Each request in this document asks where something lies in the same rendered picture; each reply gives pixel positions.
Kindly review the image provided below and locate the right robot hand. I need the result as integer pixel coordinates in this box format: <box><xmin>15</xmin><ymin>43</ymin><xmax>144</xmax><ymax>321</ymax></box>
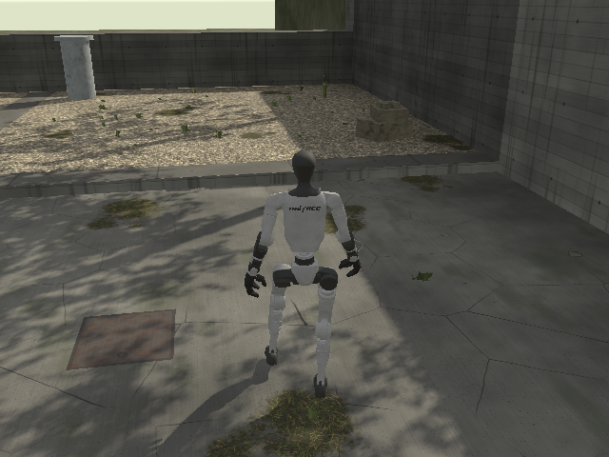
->
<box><xmin>339</xmin><ymin>259</ymin><xmax>361</xmax><ymax>277</ymax></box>

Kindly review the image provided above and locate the humanoid robot head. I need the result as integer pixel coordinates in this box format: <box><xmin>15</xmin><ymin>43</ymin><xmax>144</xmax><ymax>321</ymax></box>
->
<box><xmin>288</xmin><ymin>150</ymin><xmax>321</xmax><ymax>197</ymax></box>

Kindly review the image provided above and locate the right robot forearm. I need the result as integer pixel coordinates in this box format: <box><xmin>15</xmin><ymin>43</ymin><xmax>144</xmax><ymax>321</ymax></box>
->
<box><xmin>342</xmin><ymin>228</ymin><xmax>359</xmax><ymax>262</ymax></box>

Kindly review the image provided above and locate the left robot thigh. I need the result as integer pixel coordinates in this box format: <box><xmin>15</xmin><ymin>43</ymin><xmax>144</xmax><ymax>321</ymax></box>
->
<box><xmin>271</xmin><ymin>264</ymin><xmax>292</xmax><ymax>310</ymax></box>

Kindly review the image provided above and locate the right robot upper arm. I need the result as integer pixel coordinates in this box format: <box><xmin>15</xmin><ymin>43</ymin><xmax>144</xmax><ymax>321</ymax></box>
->
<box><xmin>324</xmin><ymin>191</ymin><xmax>351</xmax><ymax>243</ymax></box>

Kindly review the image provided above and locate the left robot forearm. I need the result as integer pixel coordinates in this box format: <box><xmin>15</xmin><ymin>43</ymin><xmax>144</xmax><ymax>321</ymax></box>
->
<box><xmin>247</xmin><ymin>231</ymin><xmax>268</xmax><ymax>276</ymax></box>

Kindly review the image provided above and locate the left robot upper arm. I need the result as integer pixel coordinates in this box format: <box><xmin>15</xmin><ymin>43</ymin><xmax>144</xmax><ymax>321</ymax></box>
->
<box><xmin>259</xmin><ymin>192</ymin><xmax>285</xmax><ymax>247</ymax></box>

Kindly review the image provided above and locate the left robot hand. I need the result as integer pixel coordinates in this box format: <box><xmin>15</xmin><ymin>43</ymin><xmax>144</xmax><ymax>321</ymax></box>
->
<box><xmin>245</xmin><ymin>273</ymin><xmax>266</xmax><ymax>298</ymax></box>

